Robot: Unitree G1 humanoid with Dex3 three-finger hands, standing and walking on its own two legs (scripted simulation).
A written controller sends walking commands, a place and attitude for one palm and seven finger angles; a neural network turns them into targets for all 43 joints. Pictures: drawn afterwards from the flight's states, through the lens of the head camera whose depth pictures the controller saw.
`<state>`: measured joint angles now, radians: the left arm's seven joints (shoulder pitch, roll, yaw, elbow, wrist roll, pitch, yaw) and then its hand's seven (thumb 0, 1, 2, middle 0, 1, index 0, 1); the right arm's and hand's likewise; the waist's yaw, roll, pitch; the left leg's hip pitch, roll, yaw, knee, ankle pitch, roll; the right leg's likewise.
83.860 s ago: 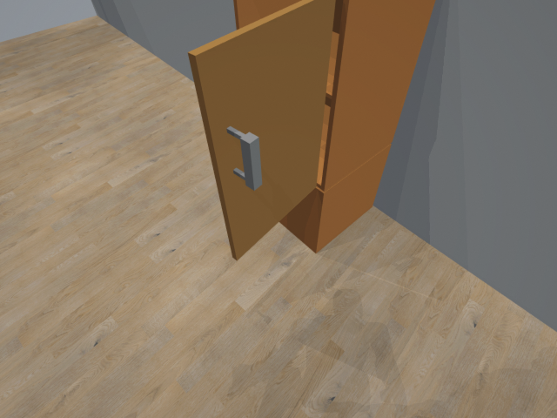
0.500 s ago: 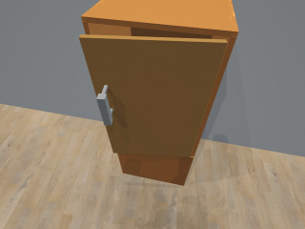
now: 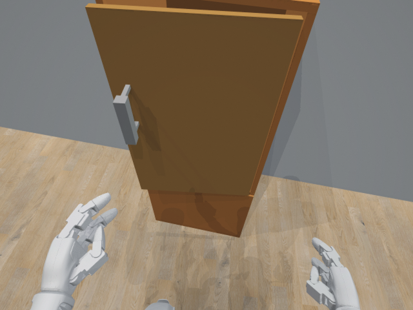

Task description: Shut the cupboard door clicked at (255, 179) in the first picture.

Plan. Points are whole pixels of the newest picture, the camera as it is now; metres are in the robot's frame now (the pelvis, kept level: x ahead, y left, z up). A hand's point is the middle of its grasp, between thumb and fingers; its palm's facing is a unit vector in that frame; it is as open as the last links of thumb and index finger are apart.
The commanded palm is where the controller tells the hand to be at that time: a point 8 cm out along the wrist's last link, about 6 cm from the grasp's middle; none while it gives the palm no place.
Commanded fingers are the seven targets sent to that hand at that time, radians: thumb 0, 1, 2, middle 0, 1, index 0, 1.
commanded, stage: raise the hand and make a fist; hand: left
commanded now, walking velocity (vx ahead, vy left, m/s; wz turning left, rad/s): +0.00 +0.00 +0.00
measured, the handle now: (129, 115) +0.51 +0.21 +0.08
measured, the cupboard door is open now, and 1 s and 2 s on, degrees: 9 9 9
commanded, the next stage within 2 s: bring the fist close to the handle in 1.60 s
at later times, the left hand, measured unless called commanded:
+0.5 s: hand (86, 258) +0.20 +0.22 +0.03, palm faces +0.05 -1.00 -0.02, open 4.2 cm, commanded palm +0.17 +0.26 +0.04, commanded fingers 0.00 0.90 0.90 -0.95 -1.12 -0.95 -1.12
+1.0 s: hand (73, 251) +0.20 +0.23 +0.07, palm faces +0.03 -1.00 -0.04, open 3.0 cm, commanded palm +0.18 +0.28 +0.07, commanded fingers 0.00 0.90 0.90 -1.30 -1.50 -1.30 -1.50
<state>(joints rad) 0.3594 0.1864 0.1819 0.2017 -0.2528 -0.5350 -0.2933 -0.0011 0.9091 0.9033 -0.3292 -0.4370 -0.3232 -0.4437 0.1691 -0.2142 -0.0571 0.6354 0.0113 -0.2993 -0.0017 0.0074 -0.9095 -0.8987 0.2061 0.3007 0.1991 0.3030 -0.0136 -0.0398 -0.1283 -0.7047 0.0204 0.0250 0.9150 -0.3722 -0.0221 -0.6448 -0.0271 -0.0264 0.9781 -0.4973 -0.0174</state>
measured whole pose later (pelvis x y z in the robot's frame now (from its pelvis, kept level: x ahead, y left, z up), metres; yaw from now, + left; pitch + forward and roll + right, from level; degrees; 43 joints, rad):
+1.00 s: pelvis +0.00 +0.03 -0.01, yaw +1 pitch +9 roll -3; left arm 0.41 0.25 0.15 -0.14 -0.27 -0.25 -0.23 0.01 0.90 0.90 -1.23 -1.42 -1.22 -1.42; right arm 0.25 -0.22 0.05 0.46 0.03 -0.20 -0.05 0.01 -0.91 -0.90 0.21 0.30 0.20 0.30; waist 0.02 0.04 -0.12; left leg -0.76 0.02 -0.03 1.03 -0.42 0.02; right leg -0.63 -0.02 -0.08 0.97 -0.50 0.02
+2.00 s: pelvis +0.01 +0.01 +0.00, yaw +1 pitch +9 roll -1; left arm 0.11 0.24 0.14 0.10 -0.28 -0.23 -0.28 0.01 0.90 0.90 -1.30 -1.50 -1.30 -1.50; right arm 0.26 -0.25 0.03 0.55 0.03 -0.19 -0.07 0.01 -0.91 -0.90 0.21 0.30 0.20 0.30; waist 0.01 0.05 -0.09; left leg -0.71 0.03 -0.02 0.95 -0.40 -0.02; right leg -0.60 -0.01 -0.07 0.95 -0.50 -0.02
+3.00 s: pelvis +0.01 +0.01 +0.00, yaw -1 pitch +13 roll -1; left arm -0.48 0.29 0.29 0.79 -0.19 -0.34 -0.19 0.01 0.90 0.90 -1.30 -1.50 -1.30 -1.50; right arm 0.35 -0.26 0.00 0.63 0.02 -0.03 -0.03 0.01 -0.91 -0.90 0.21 0.30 0.20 0.30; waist -0.07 0.03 -0.11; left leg -0.76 0.05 0.02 0.92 -0.38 -0.01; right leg -0.68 0.01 -0.02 0.92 -0.46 -0.01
